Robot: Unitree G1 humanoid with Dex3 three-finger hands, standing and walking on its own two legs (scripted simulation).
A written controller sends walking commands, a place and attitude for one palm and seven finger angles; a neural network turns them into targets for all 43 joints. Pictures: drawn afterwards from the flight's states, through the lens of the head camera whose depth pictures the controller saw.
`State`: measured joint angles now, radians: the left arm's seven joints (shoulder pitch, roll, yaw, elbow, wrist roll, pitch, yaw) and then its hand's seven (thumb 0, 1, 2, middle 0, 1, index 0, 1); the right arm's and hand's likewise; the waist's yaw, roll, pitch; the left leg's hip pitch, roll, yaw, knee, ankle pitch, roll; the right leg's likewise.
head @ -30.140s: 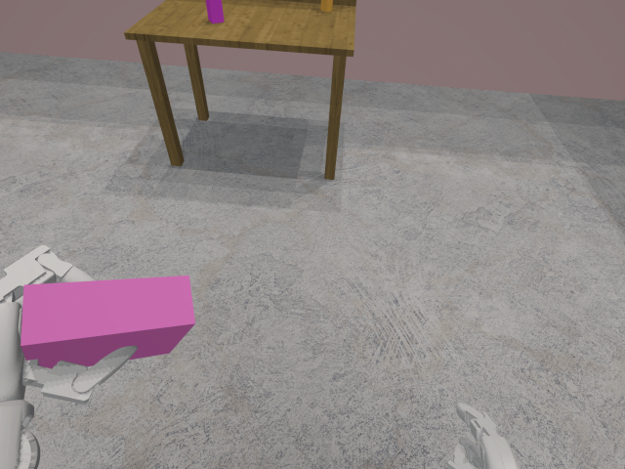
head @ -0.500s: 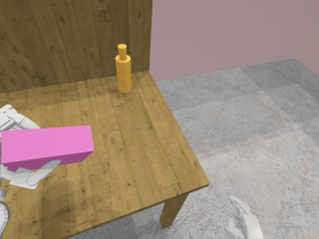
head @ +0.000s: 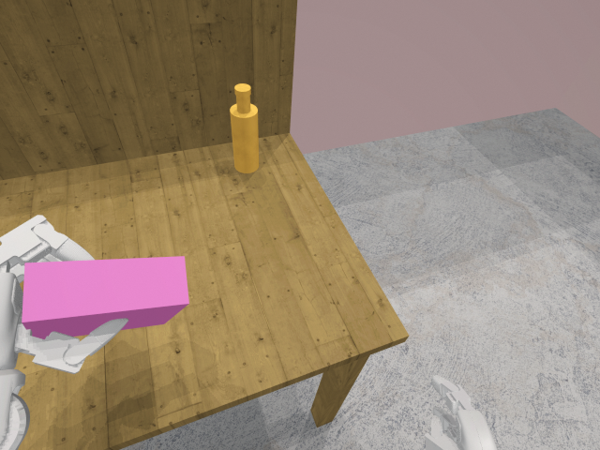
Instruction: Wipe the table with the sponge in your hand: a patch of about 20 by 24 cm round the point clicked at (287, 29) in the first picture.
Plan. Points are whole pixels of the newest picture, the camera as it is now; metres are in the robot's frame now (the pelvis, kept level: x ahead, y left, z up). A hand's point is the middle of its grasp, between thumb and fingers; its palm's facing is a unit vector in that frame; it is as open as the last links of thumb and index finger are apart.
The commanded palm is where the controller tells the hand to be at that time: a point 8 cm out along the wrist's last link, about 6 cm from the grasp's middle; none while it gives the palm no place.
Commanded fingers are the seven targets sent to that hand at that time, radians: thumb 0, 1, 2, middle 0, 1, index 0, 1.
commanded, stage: look again from close up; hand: left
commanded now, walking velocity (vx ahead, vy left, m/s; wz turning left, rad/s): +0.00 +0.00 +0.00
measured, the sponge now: (132, 297) +0.24 +0.21 +0.13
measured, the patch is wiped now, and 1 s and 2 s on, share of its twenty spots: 0.00 0.00 0.00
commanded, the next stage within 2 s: come to a stop and stand still in 0.24 s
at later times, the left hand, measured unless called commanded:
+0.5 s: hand (104, 298) +0.22 +0.22 +0.15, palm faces +0.35 -0.86 -0.37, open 9.1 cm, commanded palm +0.16 +0.26 +0.17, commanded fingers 0.00 0.10 1.30 -1.20 -1.60 -1.20 -1.60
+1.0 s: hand (100, 288) +0.23 +0.23 +0.15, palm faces +0.35 -0.86 -0.37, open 9.1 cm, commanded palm +0.17 +0.26 +0.17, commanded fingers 0.00 0.10 1.30 -1.20 -1.60 -1.20 -1.60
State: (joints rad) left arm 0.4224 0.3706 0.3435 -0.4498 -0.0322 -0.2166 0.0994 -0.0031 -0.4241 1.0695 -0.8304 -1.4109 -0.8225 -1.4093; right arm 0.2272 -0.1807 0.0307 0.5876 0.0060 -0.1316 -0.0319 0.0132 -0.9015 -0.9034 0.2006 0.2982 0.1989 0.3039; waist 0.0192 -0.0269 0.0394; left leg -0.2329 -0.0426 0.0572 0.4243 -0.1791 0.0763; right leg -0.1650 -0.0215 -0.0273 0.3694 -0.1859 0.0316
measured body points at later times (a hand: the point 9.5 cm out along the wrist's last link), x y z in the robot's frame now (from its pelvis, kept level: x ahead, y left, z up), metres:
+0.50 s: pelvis +0.00 -0.02 +0.00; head +0.02 +0.00 +0.45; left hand +0.20 +0.27 +0.17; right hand +0.17 -0.26 -0.07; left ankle +0.03 +0.06 -0.74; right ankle +0.01 -0.14 -0.74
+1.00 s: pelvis +0.01 -0.02 +0.00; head +0.03 +0.00 +0.45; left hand +0.20 +0.27 +0.17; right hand +0.18 -0.24 -0.07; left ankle +0.03 +0.06 -0.74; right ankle +0.01 -0.14 -0.74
